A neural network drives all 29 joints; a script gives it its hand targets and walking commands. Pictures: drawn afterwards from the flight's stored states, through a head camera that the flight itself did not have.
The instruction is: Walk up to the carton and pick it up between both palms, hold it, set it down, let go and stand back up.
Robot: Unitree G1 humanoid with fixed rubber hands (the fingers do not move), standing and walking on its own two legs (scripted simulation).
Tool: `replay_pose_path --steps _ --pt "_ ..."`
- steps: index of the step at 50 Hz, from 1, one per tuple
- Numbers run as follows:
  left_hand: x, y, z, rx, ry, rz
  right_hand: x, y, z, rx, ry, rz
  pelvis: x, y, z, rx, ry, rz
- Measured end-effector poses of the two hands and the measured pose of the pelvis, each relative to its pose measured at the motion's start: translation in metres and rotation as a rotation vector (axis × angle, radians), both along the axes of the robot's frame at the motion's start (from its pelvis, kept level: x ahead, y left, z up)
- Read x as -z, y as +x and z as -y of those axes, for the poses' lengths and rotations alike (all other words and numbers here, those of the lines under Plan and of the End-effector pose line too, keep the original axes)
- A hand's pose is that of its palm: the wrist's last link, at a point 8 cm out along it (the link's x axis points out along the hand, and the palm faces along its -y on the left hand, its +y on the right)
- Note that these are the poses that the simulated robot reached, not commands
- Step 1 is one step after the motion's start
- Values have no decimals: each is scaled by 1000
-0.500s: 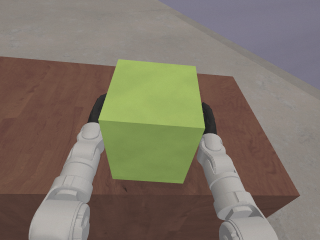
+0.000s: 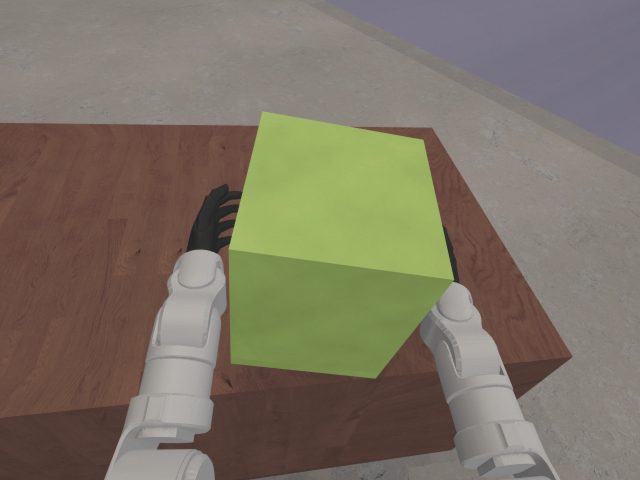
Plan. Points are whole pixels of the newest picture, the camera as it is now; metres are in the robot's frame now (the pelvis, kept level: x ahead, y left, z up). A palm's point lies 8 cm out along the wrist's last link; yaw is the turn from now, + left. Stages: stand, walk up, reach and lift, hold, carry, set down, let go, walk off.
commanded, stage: reach and lift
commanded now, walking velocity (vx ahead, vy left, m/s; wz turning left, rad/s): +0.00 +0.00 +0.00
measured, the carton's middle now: (323, 255) +0.38 -0.01 +0.10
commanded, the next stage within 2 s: hold in 1.40 s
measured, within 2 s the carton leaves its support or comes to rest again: neither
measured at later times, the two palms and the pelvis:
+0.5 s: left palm (188, 262) +0.36 +0.15 +0.11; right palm (425, 284) +0.34 -0.14 +0.09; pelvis +0.01 -0.01 +0.00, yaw +2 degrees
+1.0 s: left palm (192, 248) +0.36 +0.14 +0.13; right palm (436, 275) +0.34 -0.15 +0.11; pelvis +0.00 -0.01 +0.00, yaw +1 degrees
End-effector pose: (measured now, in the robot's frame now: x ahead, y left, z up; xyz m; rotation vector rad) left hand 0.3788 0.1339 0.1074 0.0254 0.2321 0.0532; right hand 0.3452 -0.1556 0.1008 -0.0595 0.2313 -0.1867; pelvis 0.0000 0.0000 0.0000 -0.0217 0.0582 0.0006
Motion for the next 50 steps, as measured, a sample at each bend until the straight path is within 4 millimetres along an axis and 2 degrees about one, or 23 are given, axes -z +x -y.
replay_pose_path --steps 5,13,19,26,39,50 --pt "-7 -1 -2 -18 18 16 2 4 -2 -22 -1 12 -1 2 4 1 6 9" --pt "-14 -12 -14 -57 27 49 0 6 -13 -60 19 44 -1 7 11 -21 9 27" --pt "-7 -19 -20 -67 28 28 4 3 -17 -73 17 26 -1 8 14 -38 10 56" --pt "1 -21 -16 -53 30 12 11 -4 -14 -62 2 10 -1 6 15 -33 8 44" --pt "-9 -17 -5 -22 27 47 3 -9 -4 -29 -7 47 -1 1 10 -11 6 36" --pt "-22 -21 -10 -46 34 53 -11 -6 -9 -50 -7 56 -1 1 9 -12 4 54"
